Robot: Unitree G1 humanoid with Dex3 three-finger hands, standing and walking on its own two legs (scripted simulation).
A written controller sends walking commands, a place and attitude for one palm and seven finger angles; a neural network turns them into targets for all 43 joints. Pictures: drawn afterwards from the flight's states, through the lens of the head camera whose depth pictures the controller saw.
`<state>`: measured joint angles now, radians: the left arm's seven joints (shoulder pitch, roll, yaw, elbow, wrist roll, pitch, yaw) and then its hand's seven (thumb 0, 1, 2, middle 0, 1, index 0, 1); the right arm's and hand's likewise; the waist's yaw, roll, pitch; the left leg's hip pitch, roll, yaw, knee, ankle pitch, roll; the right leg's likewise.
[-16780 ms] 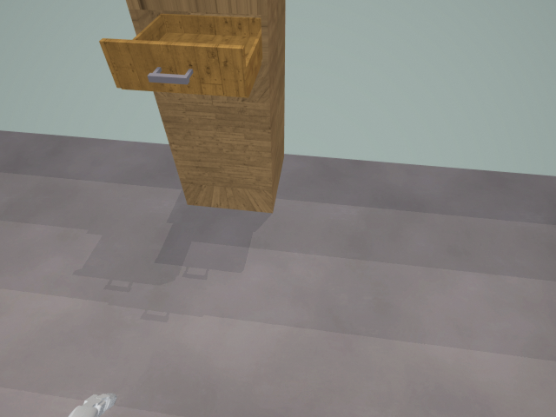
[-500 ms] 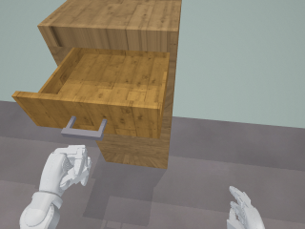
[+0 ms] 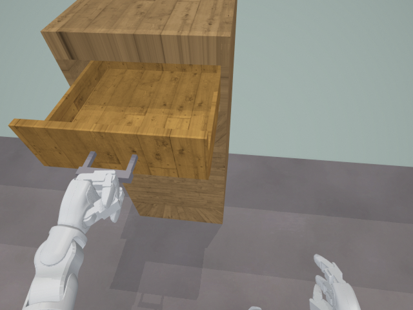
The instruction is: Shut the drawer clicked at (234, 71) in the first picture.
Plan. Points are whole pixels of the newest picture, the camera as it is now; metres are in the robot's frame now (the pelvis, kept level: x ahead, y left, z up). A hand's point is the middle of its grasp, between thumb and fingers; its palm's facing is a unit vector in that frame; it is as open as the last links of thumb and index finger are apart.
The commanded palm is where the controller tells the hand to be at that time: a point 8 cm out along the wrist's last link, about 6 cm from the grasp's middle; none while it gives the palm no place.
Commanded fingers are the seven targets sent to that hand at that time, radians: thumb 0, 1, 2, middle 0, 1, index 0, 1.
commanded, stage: push the drawer shut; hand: left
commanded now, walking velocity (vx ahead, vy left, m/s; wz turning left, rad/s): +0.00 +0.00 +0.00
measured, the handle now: (108, 166) +0.37 +0.21 +0.08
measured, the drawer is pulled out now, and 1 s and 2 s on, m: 0.23 0.12 0.01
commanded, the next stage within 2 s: none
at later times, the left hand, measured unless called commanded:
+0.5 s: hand (120, 180) +0.34 +0.18 +0.08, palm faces -0.07 -0.99 -0.07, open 2.9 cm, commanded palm +0.33 +0.24 +0.08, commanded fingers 0.00 0.90 0.90 -1.40 -1.60 -1.40 -1.60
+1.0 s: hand (132, 152) +0.41 +0.18 +0.08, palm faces -0.09 -1.00 -0.04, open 2.9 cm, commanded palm +0.39 +0.24 +0.08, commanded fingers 0.00 0.90 0.90 -1.40 -1.60 -1.40 -1.60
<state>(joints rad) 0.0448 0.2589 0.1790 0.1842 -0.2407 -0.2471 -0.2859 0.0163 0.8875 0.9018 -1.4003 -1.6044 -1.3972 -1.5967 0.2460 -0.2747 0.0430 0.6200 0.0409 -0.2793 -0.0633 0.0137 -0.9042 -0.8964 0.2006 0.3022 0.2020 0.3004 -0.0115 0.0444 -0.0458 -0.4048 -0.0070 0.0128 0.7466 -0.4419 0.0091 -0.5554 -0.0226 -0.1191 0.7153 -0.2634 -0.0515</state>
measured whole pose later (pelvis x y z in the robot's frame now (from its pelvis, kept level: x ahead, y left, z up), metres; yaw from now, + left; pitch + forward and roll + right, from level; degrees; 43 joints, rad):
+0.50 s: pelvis +0.00 +0.01 +0.00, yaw +0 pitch +6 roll +0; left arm -0.21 0.28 0.20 0.44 -0.22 -0.26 -0.29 -0.03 0.77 0.87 -1.40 -1.60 -1.40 -1.60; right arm 0.24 -0.27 0.05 0.64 0.04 -0.21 -0.06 0.01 -0.90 -0.90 0.20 0.30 0.20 0.30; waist -0.02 0.02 -0.03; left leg -0.42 -0.02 0.02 0.73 -0.43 0.02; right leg -0.57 -0.03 -0.11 0.70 -0.25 -0.04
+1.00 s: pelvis +0.00 +0.01 +0.00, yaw -2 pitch +10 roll +0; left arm -0.45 0.32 0.26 0.71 -0.20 -0.30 -0.29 -0.03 0.80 0.87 -1.40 -1.60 -1.40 -1.60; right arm 0.33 -0.28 0.04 0.63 0.03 -0.11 -0.04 0.01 -0.91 -0.90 0.20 0.30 0.20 0.30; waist -0.06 0.02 -0.05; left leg -0.48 -0.01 0.05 0.74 -0.43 0.02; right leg -0.64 -0.02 -0.08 0.71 -0.24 -0.04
